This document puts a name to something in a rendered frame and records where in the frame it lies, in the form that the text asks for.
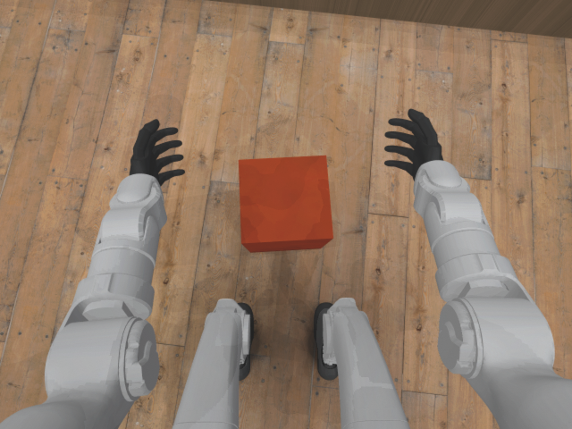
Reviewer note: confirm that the left robot upper arm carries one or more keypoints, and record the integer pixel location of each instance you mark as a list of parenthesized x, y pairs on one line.
[(96, 371)]

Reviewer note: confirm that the left robot foot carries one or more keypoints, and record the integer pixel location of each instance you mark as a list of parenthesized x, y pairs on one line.
[(245, 368)]

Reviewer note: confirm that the carton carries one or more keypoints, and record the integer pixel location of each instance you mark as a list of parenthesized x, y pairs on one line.
[(284, 203)]

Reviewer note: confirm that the right robot forearm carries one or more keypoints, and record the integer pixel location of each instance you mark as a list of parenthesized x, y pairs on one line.
[(468, 261)]

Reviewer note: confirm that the right robot upper arm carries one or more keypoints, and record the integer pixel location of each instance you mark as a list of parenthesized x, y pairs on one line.
[(502, 346)]

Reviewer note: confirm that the left robot forearm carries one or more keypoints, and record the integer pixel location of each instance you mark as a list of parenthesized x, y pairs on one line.
[(119, 278)]

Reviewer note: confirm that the left robot hand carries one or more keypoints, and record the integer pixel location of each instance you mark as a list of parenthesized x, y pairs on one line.
[(145, 153)]

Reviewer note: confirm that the right robot shin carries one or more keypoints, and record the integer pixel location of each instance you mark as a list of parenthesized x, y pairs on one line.
[(344, 302)]

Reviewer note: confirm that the right robot hand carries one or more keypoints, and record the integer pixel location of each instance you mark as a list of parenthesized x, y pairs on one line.
[(424, 141)]

